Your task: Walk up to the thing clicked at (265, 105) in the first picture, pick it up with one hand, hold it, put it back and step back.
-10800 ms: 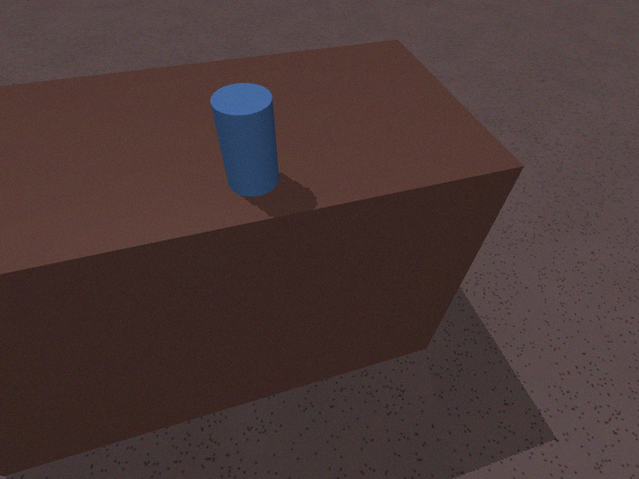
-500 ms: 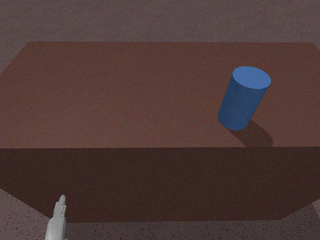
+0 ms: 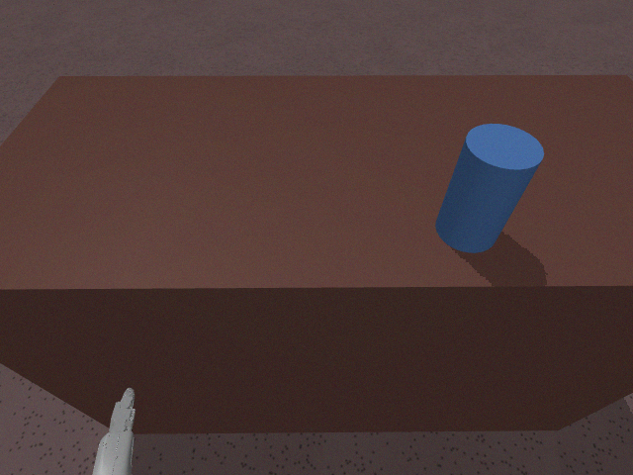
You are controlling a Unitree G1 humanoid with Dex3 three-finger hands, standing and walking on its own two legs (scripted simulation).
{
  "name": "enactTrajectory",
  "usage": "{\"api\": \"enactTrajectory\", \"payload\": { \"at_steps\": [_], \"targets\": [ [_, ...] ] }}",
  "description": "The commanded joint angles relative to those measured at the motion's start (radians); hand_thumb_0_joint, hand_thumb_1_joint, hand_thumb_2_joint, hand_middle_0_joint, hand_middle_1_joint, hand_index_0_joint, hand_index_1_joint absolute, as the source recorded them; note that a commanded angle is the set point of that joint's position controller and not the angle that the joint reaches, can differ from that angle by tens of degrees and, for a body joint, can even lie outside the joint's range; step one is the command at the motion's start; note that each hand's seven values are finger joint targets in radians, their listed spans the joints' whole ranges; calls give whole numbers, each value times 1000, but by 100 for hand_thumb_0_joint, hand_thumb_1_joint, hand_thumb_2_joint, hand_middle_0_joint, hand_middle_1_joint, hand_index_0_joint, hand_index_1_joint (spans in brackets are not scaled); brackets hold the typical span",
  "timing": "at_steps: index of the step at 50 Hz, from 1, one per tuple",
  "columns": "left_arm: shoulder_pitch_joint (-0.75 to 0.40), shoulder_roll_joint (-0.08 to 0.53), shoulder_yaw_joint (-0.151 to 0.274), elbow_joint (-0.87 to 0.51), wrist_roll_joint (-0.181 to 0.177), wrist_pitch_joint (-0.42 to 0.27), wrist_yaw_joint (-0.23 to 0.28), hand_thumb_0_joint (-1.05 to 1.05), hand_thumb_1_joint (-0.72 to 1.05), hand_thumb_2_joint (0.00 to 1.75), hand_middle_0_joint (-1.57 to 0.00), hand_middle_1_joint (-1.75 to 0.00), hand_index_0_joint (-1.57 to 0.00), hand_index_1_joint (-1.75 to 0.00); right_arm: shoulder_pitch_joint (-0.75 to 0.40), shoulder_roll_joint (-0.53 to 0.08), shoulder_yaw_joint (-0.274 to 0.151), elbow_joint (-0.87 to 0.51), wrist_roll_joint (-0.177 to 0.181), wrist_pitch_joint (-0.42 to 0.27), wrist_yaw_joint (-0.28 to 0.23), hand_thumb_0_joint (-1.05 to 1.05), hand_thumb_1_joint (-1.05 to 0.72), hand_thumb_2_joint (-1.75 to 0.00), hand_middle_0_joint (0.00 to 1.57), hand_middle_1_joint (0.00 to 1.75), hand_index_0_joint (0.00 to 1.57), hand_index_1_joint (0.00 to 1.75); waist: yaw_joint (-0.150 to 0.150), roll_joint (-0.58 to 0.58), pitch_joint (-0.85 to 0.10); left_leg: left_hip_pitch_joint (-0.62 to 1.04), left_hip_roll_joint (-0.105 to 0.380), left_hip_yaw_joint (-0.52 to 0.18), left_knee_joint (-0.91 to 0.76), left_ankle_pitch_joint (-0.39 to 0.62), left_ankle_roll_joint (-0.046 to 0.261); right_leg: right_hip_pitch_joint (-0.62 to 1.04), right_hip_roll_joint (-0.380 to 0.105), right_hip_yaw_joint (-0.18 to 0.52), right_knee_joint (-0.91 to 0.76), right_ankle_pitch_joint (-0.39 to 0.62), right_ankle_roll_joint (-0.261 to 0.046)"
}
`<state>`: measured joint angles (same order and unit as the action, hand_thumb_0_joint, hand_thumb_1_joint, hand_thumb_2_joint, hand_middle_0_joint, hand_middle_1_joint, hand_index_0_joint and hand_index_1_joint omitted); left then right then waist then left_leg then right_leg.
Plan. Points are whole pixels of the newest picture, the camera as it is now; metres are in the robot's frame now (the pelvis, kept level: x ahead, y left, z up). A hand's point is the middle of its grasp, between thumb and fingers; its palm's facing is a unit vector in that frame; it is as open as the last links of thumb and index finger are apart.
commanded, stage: go down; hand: right
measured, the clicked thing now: (482, 192) +0.45 -0.21 +0.11
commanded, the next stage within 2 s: approach in 0.28 s
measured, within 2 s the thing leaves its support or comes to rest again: neither
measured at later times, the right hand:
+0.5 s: hand out of the picture +0.33 -0.41 +0.21, palm faces +0.23 +0.97 +0.00, open 17.6 cm
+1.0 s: hand (540, 211) +0.43 -0.29 +0.09, palm faces +0.14 +0.99 +0.05, open 17.5 cm
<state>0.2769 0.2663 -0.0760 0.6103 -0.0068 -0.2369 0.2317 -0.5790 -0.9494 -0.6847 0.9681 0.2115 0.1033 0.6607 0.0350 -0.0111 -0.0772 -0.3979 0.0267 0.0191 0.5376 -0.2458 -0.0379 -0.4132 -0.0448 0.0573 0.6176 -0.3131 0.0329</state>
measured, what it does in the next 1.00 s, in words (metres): stands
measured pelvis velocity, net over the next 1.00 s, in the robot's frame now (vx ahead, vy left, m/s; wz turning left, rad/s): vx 0.00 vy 0.00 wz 0.03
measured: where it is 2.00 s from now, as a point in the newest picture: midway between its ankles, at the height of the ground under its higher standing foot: outside the picture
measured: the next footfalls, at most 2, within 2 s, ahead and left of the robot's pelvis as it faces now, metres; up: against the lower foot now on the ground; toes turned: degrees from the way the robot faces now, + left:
none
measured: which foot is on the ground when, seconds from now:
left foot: down 0.00-1.00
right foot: down 0.00-1.00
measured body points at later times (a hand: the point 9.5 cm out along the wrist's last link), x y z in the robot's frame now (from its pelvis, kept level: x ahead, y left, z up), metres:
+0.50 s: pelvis +0.00 +0.00 +0.00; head +0.03 -0.01 +0.45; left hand +0.15 +0.25 -0.07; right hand +0.32 -0.46 +0.21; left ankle +0.01 +0.15 -0.73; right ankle +0.00 -0.14 -0.73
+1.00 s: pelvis +0.00 +0.00 -0.02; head +0.06 -0.03 +0.43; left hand +0.13 +0.27 -0.08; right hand +0.42 -0.35 +0.09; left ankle +0.01 +0.15 -0.73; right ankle +0.00 -0.14 -0.73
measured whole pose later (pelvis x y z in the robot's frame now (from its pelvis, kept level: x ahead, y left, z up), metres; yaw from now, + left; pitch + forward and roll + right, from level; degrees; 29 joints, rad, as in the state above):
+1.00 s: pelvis +0.00 +0.00 -0.02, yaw +2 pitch +11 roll +2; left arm 0.26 0.25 -0.02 0.53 0.02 -0.21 0.16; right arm -0.63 -0.61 -0.56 0.94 0.19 -0.16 0.39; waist 0.10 0.01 -0.06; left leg -0.58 0.01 0.00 0.70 -0.30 -0.04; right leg -0.59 -0.06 0.04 0.79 -0.39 0.03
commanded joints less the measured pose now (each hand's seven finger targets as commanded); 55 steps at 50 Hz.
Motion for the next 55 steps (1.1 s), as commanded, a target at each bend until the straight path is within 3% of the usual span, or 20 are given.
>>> {"api": "enactTrajectory", "payload": {
  "at_steps": [1, 4, 7, 9, 11, 14, 22, 24, 29, 31, 35, 38, 41, 43, 44, 46, 48, 52, 54, 55],
  "targets": [
    [-130, 176, 81, -178, 7, -62, 25, 0, -55, 6, -4, -5, -4, -5, -377, -419, -56, -259, 35, -79, 0, 0, 60, -5, 4, 5, 5, 5, -10, -199, -316, 111, -35, 26, -24, 216, 55, 155, 42, -34, -69, 306, -28],
    [-110, 175, 73, -155, 6, -56, 32, 0, -56, 6, -4, -5, -4, -5, -410, -453, -75, -293, 39, -90, -10, 0, 56, -5, 5, 5, 5, 5, -10, -213, -338, 100, -38, 31, -21, 216, 56, 191, 39, -29, -59, 344, -24],
    [-92, 149, 64, -140, 2, -54, 30, 0, -55, 5, -4, -5, -5, -5, -385, -441, -69, -280, 31, -80, -27, 0, 55, -5, 5, 5, 5, 5, -15, -200, -265, 103, -36, 30, -39, 153, 54, 123, 47, -39, -83, 216, -32],
    [-74, 120, 29, -140, 4, -50, 27, 0, -54, 5, -5, -5, -5, -5, -376, -435, -63, -274, 29, -67, -29, 0, 54, -5, 5, 5, 5, 5, -16, -207, -248, 108, -37, 30, -45, 132, 55, 104, 47, -41, -94, 188, -30],
    [-47, 116, 37, -145, 0, -44, 26, 0, -54, 4, -5, -5, -5, -5, -335, -428, -57, -243, 24, -48, -28, 0, 54, -5, 5, 5, 5, 5, -11, -178, -214, 103, -37, 29, -54, 122, 50, 84, 48, -45, -99, 167, -32],
    [-9, 163, 85, -174, 1, -44, 23, 0, -55, 5, -4, -5, -4, -5, -265, -401, -56, -203, 35, -25, -15, 0, 56, -5, 5, 5, 5, 5, -3, -142, -209, 120, -37, 32, -48, 184, 46, 84, 49, -45, -90, 231, -36],
    [-117, 140, 54, -173, 2, -54, 21, 0, -57, 5, -5, -5, -4, -6, -327, -403, -65, -260, 42, -62, 2, 0, 59, -4, 4, 4, 4, 4, -17, -155, -258, 107, -35, 24, -26, 190, 51, 102, 44, -36, -69, 260, -37],
    [-110, 178, 94, -173, 4, -59, 29, 0, -56, 5, -5, -5, -4, -5, -331, -370, -52, -250, 49, -71, -2, 0, 58, -4, 4, 4, 4, 4, 1, -145, -290, 96, -37, 28, -17, 195, 51, 136, 41, -34, -62, 268, -35],
    [-51, 144, 62, -156, 7, -64, 26, 0, -56, 5, -5, -5, -5, -6, -314, -230, 43, -197, 52, -94, -14, 0, 54, -4, 5, 4, 5, 4, 30, -140, -223, 32, -39, 33, -18, 155, 49, 125, 34, -32, -61, 234, -31],
    [-12, 151, 78, -159, 9, -71, 21, 0, -56, 5, -5, -5, -5, -6, -298, -182, 72, -186, 54, -114, -22, 0, 56, -4, 4, 4, 5, 4, 52, -110, -214, 14, -39, 31, -17, 152, 43, 114, 34, -34, -61, 205, -35],
    [24, 115, 61, -139, 16, -74, -5, 0, -54, 4, -5, -5, -5, -5, -291, -96, 119, -207, 56, -170, -60, 0, 54, -4, 5, 4, 5, 4, 53, -132, -170, -23, -38, 27, -2, 127, 39, 72, 35, -37, -52, 167, -34],
    [-16, 102, 59, -144, 24, -82, -21, 0, -53, 4, -5, -5, -6, -5, -365, -107, 87, -271, 67, -238, -103, 0, 55, -4, 4, 4, 5, 4, 47, -152, -232, -29, -37, 24, 35, 164, 38, 78, 31, -33, -9, 231, -26],
    [-60, 150, 117, -171, 30, -78, -26, 0, -53, 3, -6, -6, -6, -5, -454, -177, 28, -350, 52, -298, -162, 0, 52, -5, 4, 4, 5, 4, 34, -206, -369, -25, -37, 17, 87, 211, 42, 115, 28, -30, 57, 357, -18],
    [-69, 149, 122, -165, 33, -66, -36, 0, -53, 3, -6, -6, -6, -5, -463, -132, 47, -347, 40, -324, -203, 0, 49, -6, 4, 4, 4, 4, 25, -216, -394, -31, -47, 16, 105, 186, 45, 103, 23, -28, 68, 350, -12],
    [-113, 198, 165, -194, 35, -64, -35, 0, -54, 3, -6, -6, -7, -6, -446, -121, 44, -287, 31, -328, -227, 0, 51, -4, 5, 4, 5, 4, 32, -199, -353, -48, -45, 12, 108, 172, 48, 62, 23, -29, 76, 317, -12],
    [-106, 161, 133, -247, 31, -50, -49, 0, -54, 3, -6, -6, -7, -5, -446, -67, 67, -276, 14, -339, -269, 0, 51, -4, 5, 4, 5, 4, 23, -171, -398, 1, -44, 7, 107, 177, 46, 37, 29, -35, 75, 273, -19],
    [-152, 129, 97, -340, 30, -43, -57, 0, -54, 3, -6, -6, -6, -5, -486, -48, 73, -301, 0, -349, -302, 0, 52, -3, 5, 4, 5, 4, 7, -184, -495, 41, -47, 10, 125, 219, 46, 64, 26, -35, 95, 363, -11],
    [22, 101, 114, -231, 24, -1, -84, 0, -53, 3, -6, -6, -7, -5, -344, 81, 137, -192, -20, -333, -338, 0, 54, -4, 4, 4, 4, 4, 10, -145, -437, 33, -51, 15, 133, 240, 44, 23, 28, -44, 95, 377, -12],
    [-71, 187, 178, -389, 20, -2, -86, 0, -54, 3, -6, -6, -7, -5, -450, -17, 83, -383, -22, -348, -368, 0, 55, -4, 4, 4, 5, 4, -3, -169, -539, 49, -50, 14, 135, 264, 42, 87, 23, -45, 98, 420, -9],
    [39, 147, 168, -272, 22, 13, -94, 0, -54, 4, -6, -6, -7, -5, -403, 44, 117, -309, -29, -332, -374, 0, 55, -5, 4, 5, 4, 5, 8, -173, -484, 24, -51, 18, 140, 268, 42, 86, 23, -48, 99, 427, -7]
  ]
}}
